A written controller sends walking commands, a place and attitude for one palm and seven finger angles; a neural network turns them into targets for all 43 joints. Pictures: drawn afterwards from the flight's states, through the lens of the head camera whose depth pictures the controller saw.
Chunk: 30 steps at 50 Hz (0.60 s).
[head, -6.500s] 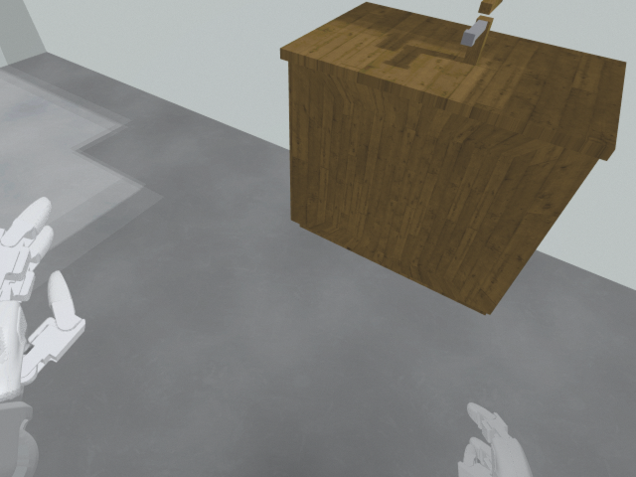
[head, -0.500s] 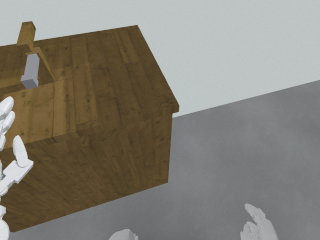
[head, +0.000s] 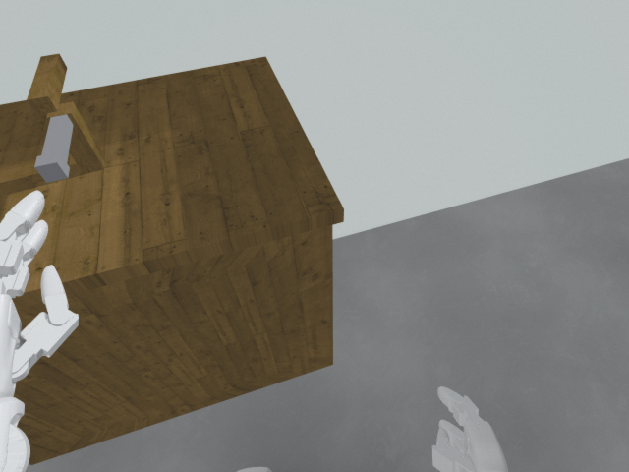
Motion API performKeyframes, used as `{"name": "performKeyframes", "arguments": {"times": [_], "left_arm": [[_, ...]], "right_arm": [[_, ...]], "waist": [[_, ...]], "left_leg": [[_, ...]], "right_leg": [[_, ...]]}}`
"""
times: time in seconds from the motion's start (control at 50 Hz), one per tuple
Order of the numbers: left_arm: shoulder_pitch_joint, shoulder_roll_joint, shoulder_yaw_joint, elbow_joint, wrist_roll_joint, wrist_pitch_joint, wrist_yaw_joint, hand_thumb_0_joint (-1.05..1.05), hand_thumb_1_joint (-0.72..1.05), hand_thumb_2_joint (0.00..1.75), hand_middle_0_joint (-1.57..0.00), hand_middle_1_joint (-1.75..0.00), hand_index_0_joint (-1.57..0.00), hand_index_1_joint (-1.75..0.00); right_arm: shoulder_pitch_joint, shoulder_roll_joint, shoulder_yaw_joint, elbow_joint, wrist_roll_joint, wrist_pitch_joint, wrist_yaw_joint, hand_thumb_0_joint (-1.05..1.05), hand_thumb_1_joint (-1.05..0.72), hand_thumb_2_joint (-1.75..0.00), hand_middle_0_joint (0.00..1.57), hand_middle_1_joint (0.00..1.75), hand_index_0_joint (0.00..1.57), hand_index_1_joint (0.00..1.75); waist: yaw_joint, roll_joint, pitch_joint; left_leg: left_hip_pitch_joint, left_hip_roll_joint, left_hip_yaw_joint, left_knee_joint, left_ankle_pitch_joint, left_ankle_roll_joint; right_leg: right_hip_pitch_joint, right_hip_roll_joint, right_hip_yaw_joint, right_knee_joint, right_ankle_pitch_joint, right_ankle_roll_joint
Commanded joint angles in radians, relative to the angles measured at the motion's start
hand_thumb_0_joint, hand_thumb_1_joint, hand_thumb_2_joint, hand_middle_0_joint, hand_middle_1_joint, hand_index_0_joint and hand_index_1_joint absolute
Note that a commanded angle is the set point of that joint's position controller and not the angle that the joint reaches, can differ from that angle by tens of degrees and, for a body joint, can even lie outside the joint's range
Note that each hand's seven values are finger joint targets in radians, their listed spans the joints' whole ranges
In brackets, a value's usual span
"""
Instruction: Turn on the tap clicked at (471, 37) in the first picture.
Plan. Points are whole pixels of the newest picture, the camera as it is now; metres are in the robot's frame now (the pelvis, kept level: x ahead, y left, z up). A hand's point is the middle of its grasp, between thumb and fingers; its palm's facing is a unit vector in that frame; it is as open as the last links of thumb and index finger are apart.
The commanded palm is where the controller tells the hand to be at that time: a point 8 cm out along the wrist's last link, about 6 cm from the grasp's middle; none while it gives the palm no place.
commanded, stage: come to a stop and stand still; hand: left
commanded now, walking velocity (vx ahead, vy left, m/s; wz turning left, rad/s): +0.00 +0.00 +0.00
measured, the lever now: (52, 167) +0.45 +0.40 +0.14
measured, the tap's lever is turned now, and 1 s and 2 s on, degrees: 0 0 0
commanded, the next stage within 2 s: look again from close up in 0.72 s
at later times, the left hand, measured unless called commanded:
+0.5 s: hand (54, 374) +0.16 +0.22 +0.17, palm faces +0.43 -0.82 -0.39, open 7.4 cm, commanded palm +0.12 +0.26 +0.18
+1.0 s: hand out of the picture +0.20 +0.29 +0.19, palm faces +0.45 -0.81 -0.37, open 7.4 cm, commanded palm +0.12 +0.30 +0.18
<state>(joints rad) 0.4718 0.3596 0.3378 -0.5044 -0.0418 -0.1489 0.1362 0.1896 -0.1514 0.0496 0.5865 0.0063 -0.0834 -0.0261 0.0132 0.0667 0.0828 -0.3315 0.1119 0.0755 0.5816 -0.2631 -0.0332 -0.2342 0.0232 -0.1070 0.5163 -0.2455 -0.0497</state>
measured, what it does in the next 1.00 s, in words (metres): steps on the spot: left foot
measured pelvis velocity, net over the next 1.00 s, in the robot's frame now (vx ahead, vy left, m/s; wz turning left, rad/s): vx -0.05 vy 0.02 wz -0.03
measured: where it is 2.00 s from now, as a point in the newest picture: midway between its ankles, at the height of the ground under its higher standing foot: outside the picture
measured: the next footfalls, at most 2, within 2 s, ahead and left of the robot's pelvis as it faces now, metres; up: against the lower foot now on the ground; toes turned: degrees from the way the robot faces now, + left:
left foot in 0.22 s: +0.01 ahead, +0.10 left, +0.00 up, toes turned +1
right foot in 1.94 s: +0.21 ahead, +0.01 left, +0.00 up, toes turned -5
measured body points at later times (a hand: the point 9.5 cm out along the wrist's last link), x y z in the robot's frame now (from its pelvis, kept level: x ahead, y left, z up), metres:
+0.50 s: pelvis -0.04 -0.02 +0.00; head -0.05 -0.02 +0.45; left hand +0.14 +0.27 +0.19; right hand +0.13 -0.25 -0.08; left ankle -0.03 +0.10 -0.73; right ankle +0.02 -0.09 -0.73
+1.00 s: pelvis -0.05 +0.02 +0.01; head -0.03 +0.02 +0.45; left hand +0.17 +0.33 +0.21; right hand +0.10 -0.21 -0.08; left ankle -0.03 +0.10 -0.73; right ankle +0.02 -0.08 -0.73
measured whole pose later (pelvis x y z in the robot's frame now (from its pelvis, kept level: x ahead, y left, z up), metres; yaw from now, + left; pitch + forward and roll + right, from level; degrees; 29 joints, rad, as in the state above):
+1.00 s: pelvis -0.05 +0.02 +0.01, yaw -2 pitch -1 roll -1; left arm 0.28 0.40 0.42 -0.30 -0.06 -0.26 0.11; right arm 0.27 -0.22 0.02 0.61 0.02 -0.15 -0.02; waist 0.03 0.01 0.04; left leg -0.25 -0.02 0.05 0.50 -0.24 0.05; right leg -0.30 0.03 -0.05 0.44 -0.16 -0.03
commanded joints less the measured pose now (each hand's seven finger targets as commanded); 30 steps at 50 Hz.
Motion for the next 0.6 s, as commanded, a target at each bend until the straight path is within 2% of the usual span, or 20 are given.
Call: {"name": "performKeyframes", "arguments": {"times": [0.0, 0.04, 0.06, 0.08, 0.1, 0.14, 0.16, 0.18, 0.22, 0.24, 0.26, 0.28, 0.3, 0.32, 0.34, 0.38, 0.46, 0.5, 0.54, 0.58], "left_arm": [[-0.059, 0.188, 0.138, -0.191, -0.011, -0.049, 0.026, 0.00, 0.90, 0.90, -0.20, -0.30, -0.20, -0.30], [-0.054, 0.168, 0.124, -0.174, -0.004, -0.057, 0.032, 0.00, 0.90, 0.90, -0.20, -0.30, -0.20, -0.30], [-0.062, 0.169, 0.124, -0.169, -0.001, -0.064, 0.036, 0.00, 0.90, 0.90, -0.20, -0.30, -0.20, -0.30], [-0.101, 0.167, 0.117, -0.186, -0.001, -0.068, 0.038, 0.00, 0.90, 0.90, -0.20, -0.30, -0.20, -0.30], [-0.068, 0.174, 0.133, -0.158, 0.002, -0.074, 0.041, 0.00, 0.90, 0.90, -0.20, -0.30, -0.20, -0.30], [-0.033, 0.167, 0.130, -0.149, 0.003, -0.076, 0.043, 0.00, 0.90, 0.90, -0.20, -0.30, -0.20, -0.30], [-0.020, 0.169, 0.134, -0.158, 0.002, -0.079, 0.045, 0.00, 0.90, 0.90, -0.20, -0.30, -0.20, -0.30], [-0.026, 0.162, 0.119, -0.188, -0.002, -0.082, 0.044, 0.00, 0.90, 0.90, -0.20, -0.30, -0.20, -0.30], [-0.020, 0.176, 0.125, -0.220, 0.003, -0.096, 0.048, 0.00, 0.90, 0.90, -0.20, -0.30, -0.20, -0.30], [-0.001, 0.169, 0.111, -0.207, 0.004, -0.095, 0.043, 0.00, 0.90, 0.90, -0.20, -0.30, -0.20, -0.30], [-0.006, 0.177, 0.121, -0.212, 0.006, -0.097, 0.044, 0.00, 0.90, 0.90, -0.20, -0.30, -0.20, -0.30], [-0.044, 0.174, 0.114, -0.241, 0.009, -0.102, 0.041, 0.00, 0.90, 0.90, -0.20, -0.30, -0.20, -0.30], [-0.068, 0.169, 0.102, -0.228, 0.015, -0.104, 0.041, 0.00, 0.90, 0.90, -0.20, -0.30, -0.20, -0.30], [-0.072, 0.153, 0.089, -0.206, 0.019, -0.104, 0.040, 0.00, 0.90, 0.90, -0.20, -0.30, -0.20, -0.30], [-0.071, 0.154, 0.089, -0.190, 0.019, -0.103, 0.040, 0.00, 0.90, 0.90, -0.20, -0.30, -0.20, -0.30], [-0.090, 0.154, 0.090, -0.169, 0.017, -0.099, 0.038, 0.00, 0.90, 0.90, -0.20, -0.30, -0.20, -0.30], [-0.114, 0.149, 0.073, -0.097, 0.018, -0.080, 0.036, 0.00, 0.90, 0.90, -0.20, -0.30, -0.20, -0.30], [-0.141, 0.153, 0.068, -0.105, 0.018, -0.074, 0.037, 0.00, 0.90, 0.90, -0.20, -0.30, -0.20, -0.30], [-0.126, 0.150, 0.068, -0.094, 0.017, -0.069, 0.037, 0.00, 0.90, 0.90, -0.20, -0.30, -0.20, -0.30], [-0.155, 0.161, 0.074, -0.137, 0.017, -0.069, 0.036, 0.00, 0.90, 0.90, -0.20, -0.30, -0.20, -0.30]], "right_arm": [[-0.085, -0.114, -0.065, -0.135, 0.003, -0.039, -0.024, 0.00, -0.90, -0.90, 0.20, 0.30, 0.20, 0.30], [-0.094, -0.109, -0.050, -0.120, 0.001, -0.032, -0.031, 0.00, -0.90, -0.90, 0.20, 0.30, 0.20, 0.30], [-0.097, -0.113, -0.050, -0.114, 0.000, -0.031, -0.036, 0.00, -0.90, -0.90, 0.20, 0.30, 0.20, 0.30], [-0.108, -0.117, -0.051, -0.113, 0.001, -0.031, -0.040, 0.00, -0.90, -0.90, 0.20, 0.30, 0.20, 0.30], [-0.098, -0.123, -0.056, -0.110, -0.001, -0.034, -0.046, 0.00, -0.90, -0.90, 0.20, 0.30, 0.20, 0.30], [-0.074, -0.140, -0.069, -0.113, -0.004, -0.029, -0.050, 0.00, -0.90, -0.90, 0.20, 0.30, 0.20, 0.30], [-0.065, -0.143, -0.073, -0.114, -0.005, -0.024, -0.050, 0.00, -0.90, -0.90, 0.20, 0.30, 0.20, 0.30], [-0.059, -0.152, -0.079, -0.118, -0.003, -0.020, -0.051, 0.00, -0.90, -0.90, 0.20, 0.30, 0.20, 0.30], [-0.071, -0.182, -0.088, -0.136, -0.001, -0.019, -0.052, 0.00, -0.90, -0.90, 0.20, 0.30, 0.20, 0.30], [-0.071, -0.188, -0.092, -0.141, 0.008, -0.018, -0.050, 0.00, -0.90, -0.90, 0.20, 0.30, 0.20, 0.30], [-0.084, -0.172, -0.077, -0.140, -0.003, -0.016, -0.053, 0.00, -0.90, -0.90, 0.20, 0.30, 0.20, 0.30], [-0.089, -0.169, -0.073, -0.138, -0.008, -0.018, -0.055, 0.00, -0.90, -0.90, 0.20, 0.30, 0.20, 0.30], [-0.089, -0.167, -0.071, -0.133, -0.006, -0.024, -0.054, 0.00, -0.90, -0.90, 0.20, 0.30, 0.20, 0.30], [-0.079, -0.172, -0.075, -0.130, -0.004, -0.028, -0.053, 0.00, -0.90, -0.90, 0.20, 0.30, 0.20, 0.30], [-0.070, -0.173, -0.077, -0.128, -0.003, -0.032, -0.052, 0.00, -0.90, -0.90, 0.20, 0.30, 0.20, 0.30], [-0.060, -0.174, -0.079, -0.129, -0.008, -0.036, -0.050, 0.00, -0.90, -0.90, 0.20, 0.30, 0.20, 0.30], [-0.043, -0.163, -0.079, -0.116, -0.006, -0.028, -0.041, 0.00, -0.90, -0.90, 0.20, 0.30, 0.20, 0.30], [-0.051, -0.156, -0.072, -0.115, -0.008, -0.022, -0.040, 0.00, -0.90, -0.90, 0.20, 0.30, 0.20, 0.30], [-0.057, -0.154, -0.066, -0.116, -0.009, -0.018, -0.042, 0.00, -0.90, -0.90, 0.20, 0.30, 0.20, 0.30], [-0.063, -0.163, -0.066, -0.123, -0.010, -0.012, -0.042, 0.00, -0.90, -0.90, 0.20, 0.30, 0.20, 0.30]], "waist": [[-0.004, -0.218, -0.150], [-0.004, -0.179, -0.170], [-0.003, -0.183, -0.183], [-0.004, -0.170, -0.181], [0.000, -0.185, -0.184], [0.001, -0.160, -0.193], [-0.002, -0.134, -0.198], [-0.011, -0.075, -0.205], [0.005, 0.045, -0.213], [0.010, 0.038, -0.214], [-0.001, 0.126, -0.176], [0.000, 0.164, -0.148], [0.002, 0.129, -0.120], [0.002, 0.104, -0.120], [0.002, 0.065, -0.130], [-0.003, 0.008, -0.109], [-0.015, -0.133, -0.104], [-0.020, -0.154, -0.116], [-0.018, -0.150, -0.135], [-0.013, -0.082, -0.144]], "left_leg": [[-0.036, -0.070, -0.074, 0.267, -0.172, 0.009], [-0.063, -0.075, -0.074, 0.255, -0.154, 0.008], [-0.068, -0.075, -0.065, 0.223, -0.142, 0.008], [-0.056, -0.071, -0.065, 0.165, -0.136, 0.009], [-0.037, -0.078, -0.052, 0.103, -0.120, 0.013], [0.016, -0.089, -0.043, -0.033, -0.070, 0.022], [0.062, -0.091, -0.042, -0.113, -0.019, 0.025], [0.119, -0.065, -0.059, -0.184, 0.071, 0.027], [0.151, 0.055, -0.166, -0.217, 0.308, 0.062], [0.135, 0.075, -0.171, -0.209, 0.313, 0.063], [0.058, 0.080, -0.189, -0.231, 0.272, 0.074], [-0.018, 0.083, -0.195, -0.258, 0.200, 0.071], [-0.073, 0.083, -0.180, -0.265, 0.120, 0.070], [-0.094, 0.066, -0.160, -0.259, 0.037, 0.066], [-0.092, 0.046, -0.147, -0.250, -0.028, 0.063], [-0.084, 0.000, -0.120, -0.223, -0.135, 0.053], [0.032, -0.072, -0.073, -0.058, -0.144, 0.045], [0.071, -0.076, -0.082, -0.040, -0.110, 0.046], [0.086, -0.072, -0.092, -0.084, -0.075, 0.054], [0.061, -0.060, -0.113, -0.163, -0.087, 0.054]], "right_leg": [[-0.013, -0.311, 0.362, -0.254, 0.133, -0.093], [0.054, -0.285, 0.279, -0.213, 0.223, -0.088], [0.096, -0.273, 0.241, -0.198, 0.260, -0.082], [0.109, -0.271, 0.226, -0.185, 0.278, -0.080], [0.124, -0.253, 0.224, -0.181, 0.291, -0.075], [0.138, -0.238, 0.231, -0.178, 0.261, -0.060], [0.141, -0.222, 0.227, -0.167, 0.257, -0.042], [0.130, -0.205, 0.208, -0.135, 0.217, -0.023], [0.104, -0.108, 0.160, -0.079, 0.160, 0.031], [0.108, -0.096, 0.160, -0.080, 0.135, 0.039], [0.115, -0.085, 0.134, -0.067, 0.145, 0.047], [0.143, -0.082, 0.121, -0.046, 0.109, 0.048], [0.163, -0.083, 0.127, -0.045, 0.089, 0.049], [0.172, -0.085, 0.139, -0.061, 0.070, 0.048], [0.168, -0.089, 0.154, -0.086, 0.056, 0.046], [0.114, -0.111, 0.207, -0.164, -0.042, 0.038], [-0.056, -0.200, 0.335, -0.342, -0.317, 0.008], [-0.085, -0.217, 0.318, -0.353, -0.342, -0.003], [-0.057, -0.193, 0.273, -0.324, -0.287, 0.004], [-0.014, -0.159, 0.229, -0.284, -0.269, 0.018]]}}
